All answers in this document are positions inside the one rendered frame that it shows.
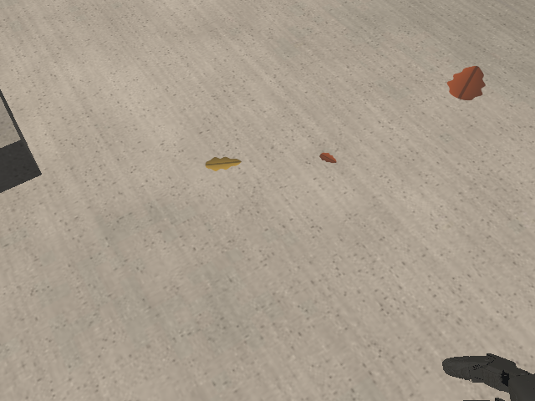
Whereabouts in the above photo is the right robot hand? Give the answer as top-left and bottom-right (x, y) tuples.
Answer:
(442, 353), (535, 401)

